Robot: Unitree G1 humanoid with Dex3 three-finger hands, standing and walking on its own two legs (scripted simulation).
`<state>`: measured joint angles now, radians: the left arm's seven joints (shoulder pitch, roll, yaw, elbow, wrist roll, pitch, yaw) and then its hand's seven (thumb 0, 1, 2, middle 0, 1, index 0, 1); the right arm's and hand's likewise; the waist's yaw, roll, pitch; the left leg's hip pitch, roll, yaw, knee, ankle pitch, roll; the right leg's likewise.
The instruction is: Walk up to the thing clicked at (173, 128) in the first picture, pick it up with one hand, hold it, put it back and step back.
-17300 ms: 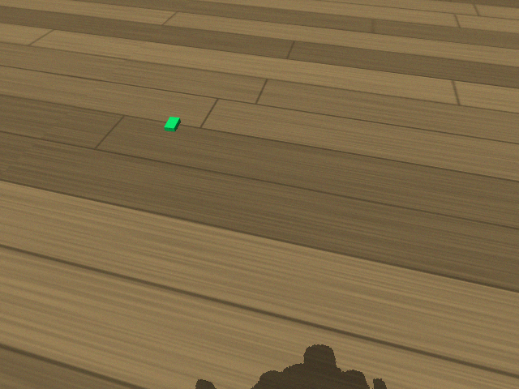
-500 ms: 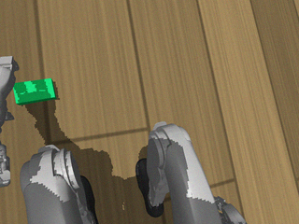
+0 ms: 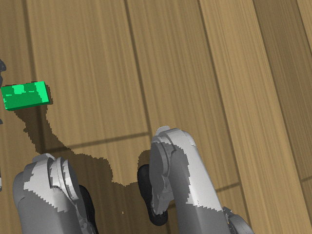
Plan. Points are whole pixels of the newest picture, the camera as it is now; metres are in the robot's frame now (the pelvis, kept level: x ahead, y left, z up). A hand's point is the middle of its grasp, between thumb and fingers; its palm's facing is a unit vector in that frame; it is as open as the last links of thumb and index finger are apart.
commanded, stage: rise first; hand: left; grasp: from above
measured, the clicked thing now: (26, 95) +0.50 +0.26 -0.30
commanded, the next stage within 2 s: approach in 0.38 s
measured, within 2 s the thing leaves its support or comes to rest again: neither
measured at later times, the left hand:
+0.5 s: hand out of the picture +0.45 +0.30 -0.18, palm faces -0.47 -0.06 -0.88, open 14.0 cm
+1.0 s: hand (25, 75) +0.51 +0.23 -0.18, palm faces -0.38 -0.04 -0.92, open 13.9 cm
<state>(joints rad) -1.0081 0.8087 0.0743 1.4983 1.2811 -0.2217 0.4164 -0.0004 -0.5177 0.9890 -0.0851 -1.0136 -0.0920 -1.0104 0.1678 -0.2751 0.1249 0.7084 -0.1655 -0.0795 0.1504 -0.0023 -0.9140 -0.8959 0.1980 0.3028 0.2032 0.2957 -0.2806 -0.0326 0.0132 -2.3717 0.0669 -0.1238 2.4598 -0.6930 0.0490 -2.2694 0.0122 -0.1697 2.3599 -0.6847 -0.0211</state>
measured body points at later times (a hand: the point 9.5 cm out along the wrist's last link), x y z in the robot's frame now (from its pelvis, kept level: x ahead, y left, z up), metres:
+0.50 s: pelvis +0.00 +0.00 +0.00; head +0.25 +0.08 +0.37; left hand +0.47 +0.30 -0.13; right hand +0.05 -0.26 -0.09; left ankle +0.07 +0.12 -0.28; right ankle +0.10 -0.11 -0.28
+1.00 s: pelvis +0.00 +0.00 +0.00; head +0.26 +0.07 +0.36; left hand +0.53 +0.23 -0.13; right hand +0.01 -0.26 -0.08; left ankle +0.07 +0.12 -0.28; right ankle +0.10 -0.11 -0.28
